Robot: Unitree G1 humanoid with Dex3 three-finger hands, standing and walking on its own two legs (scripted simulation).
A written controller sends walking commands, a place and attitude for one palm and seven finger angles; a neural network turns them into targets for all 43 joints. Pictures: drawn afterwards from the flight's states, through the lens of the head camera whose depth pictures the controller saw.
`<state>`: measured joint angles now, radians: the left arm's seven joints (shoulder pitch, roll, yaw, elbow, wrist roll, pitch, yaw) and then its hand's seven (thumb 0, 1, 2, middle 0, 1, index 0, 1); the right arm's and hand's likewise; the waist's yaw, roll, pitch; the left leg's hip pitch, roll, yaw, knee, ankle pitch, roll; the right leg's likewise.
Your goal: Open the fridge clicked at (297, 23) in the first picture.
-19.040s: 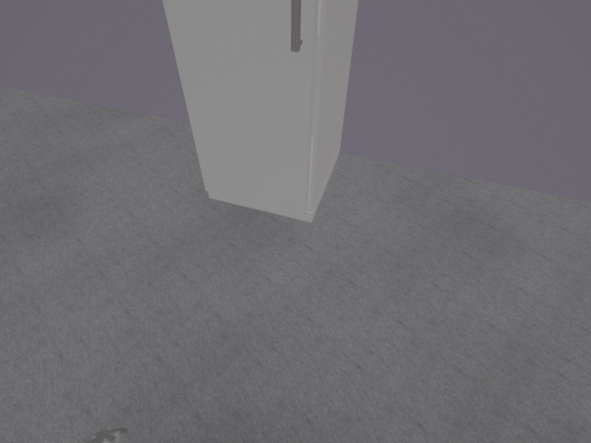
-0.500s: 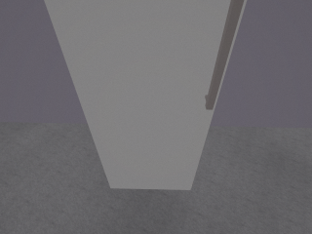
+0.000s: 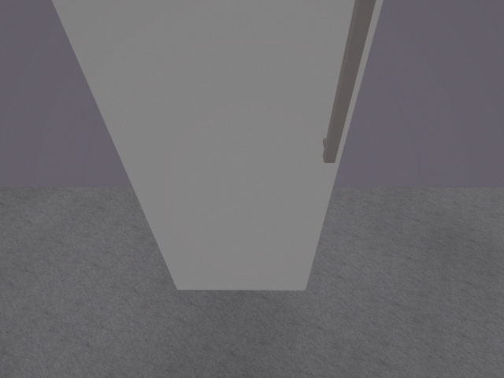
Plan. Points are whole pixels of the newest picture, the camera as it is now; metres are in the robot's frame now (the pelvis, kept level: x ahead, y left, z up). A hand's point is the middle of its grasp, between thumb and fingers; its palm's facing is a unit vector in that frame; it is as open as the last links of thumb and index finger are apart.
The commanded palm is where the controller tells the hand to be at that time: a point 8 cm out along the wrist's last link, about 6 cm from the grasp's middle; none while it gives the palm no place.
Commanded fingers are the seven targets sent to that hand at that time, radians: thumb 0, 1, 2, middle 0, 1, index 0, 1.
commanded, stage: look again from close up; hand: right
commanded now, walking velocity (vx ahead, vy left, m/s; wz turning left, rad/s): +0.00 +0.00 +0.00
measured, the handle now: (343, 76) +0.55 -0.13 +0.23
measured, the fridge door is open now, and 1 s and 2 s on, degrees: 0 0 0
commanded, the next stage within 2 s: none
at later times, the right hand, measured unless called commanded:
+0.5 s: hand out of the picture +0.01 -0.15 -0.18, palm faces +0.01 +0.99 -0.16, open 7.4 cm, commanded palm none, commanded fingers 0.00 -0.90 -0.90 0.20 0.30 0.20 0.30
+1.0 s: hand out of the picture +0.01 -0.16 -0.18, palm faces +0.01 +0.99 -0.16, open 7.4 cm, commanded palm none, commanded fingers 0.00 -0.90 -0.90 0.20 0.30 0.20 0.30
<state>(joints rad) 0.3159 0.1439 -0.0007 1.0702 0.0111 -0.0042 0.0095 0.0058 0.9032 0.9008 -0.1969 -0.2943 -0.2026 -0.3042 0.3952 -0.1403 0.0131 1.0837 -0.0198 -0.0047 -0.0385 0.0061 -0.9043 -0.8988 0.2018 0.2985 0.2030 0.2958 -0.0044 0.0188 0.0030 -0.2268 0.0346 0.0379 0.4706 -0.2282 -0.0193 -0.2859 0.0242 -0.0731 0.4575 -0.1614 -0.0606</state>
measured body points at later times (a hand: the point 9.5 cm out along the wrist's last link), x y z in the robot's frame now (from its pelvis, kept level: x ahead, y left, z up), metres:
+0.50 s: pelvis +0.01 +0.01 +0.00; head +0.02 -0.01 +0.45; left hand +0.01 +0.23 -0.15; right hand +0.01 -0.20 -0.16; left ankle +0.02 +0.13 -0.74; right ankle +0.06 -0.08 -0.74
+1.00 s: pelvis +0.02 +0.00 +0.00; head +0.03 -0.01 +0.45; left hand +0.02 +0.23 -0.15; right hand +0.01 -0.21 -0.16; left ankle +0.02 +0.13 -0.74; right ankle +0.06 -0.08 -0.74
